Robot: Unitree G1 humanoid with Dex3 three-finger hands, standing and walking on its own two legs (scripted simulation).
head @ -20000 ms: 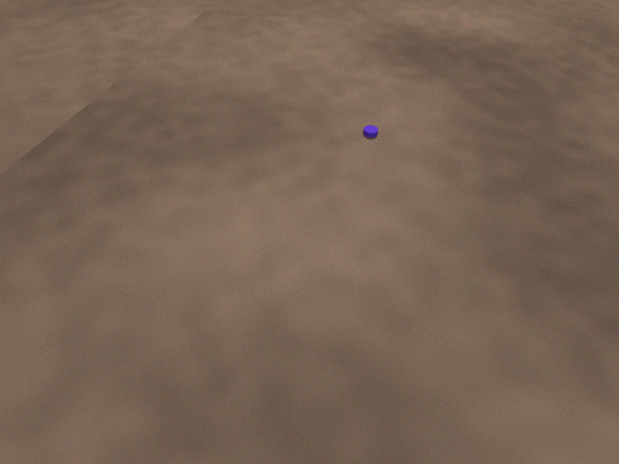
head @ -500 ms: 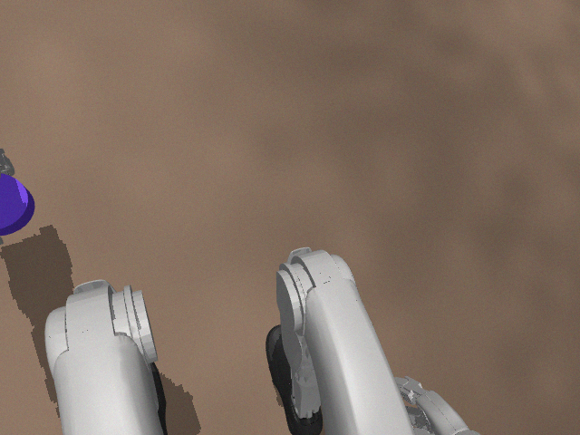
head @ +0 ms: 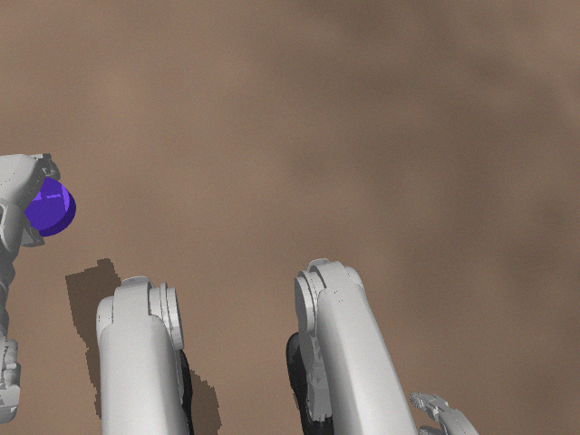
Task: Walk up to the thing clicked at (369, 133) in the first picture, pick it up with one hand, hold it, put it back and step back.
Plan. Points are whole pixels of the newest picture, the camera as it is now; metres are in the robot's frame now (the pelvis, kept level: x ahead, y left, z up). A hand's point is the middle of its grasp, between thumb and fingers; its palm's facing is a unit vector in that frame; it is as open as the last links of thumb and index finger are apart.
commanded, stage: lift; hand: left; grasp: from above
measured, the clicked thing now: (40, 206) +0.44 +0.32 -0.16
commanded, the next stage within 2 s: hold in 1.36 s
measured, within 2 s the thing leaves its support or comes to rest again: neither
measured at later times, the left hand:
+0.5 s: hand out of the picture +0.36 +0.31 +0.05, palm faces -0.41 -0.13 -0.91, open 10.5 cm
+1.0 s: hand out of the picture +0.33 +0.29 +0.23, palm faces -0.43 -0.13 -0.89, open 10.5 cm
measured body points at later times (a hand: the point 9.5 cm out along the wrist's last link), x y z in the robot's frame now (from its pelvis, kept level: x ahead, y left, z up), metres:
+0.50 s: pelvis +0.00 +0.00 +0.13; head +0.15 +0.05 +0.55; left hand +0.37 +0.32 +0.10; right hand +0.16 -0.25 +0.01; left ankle +0.09 +0.13 -0.32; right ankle +0.10 -0.13 -0.32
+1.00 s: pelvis +0.04 +0.01 +0.30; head +0.11 +0.03 +0.75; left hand +0.35 +0.30 +0.28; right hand +0.19 -0.24 +0.19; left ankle +0.09 +0.13 -0.32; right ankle +0.10 -0.13 -0.32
